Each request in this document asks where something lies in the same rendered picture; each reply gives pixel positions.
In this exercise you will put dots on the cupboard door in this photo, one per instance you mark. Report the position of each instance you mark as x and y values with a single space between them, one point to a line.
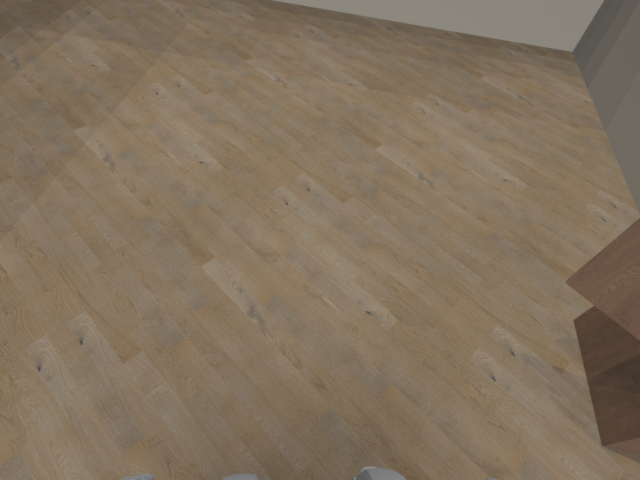
611 280

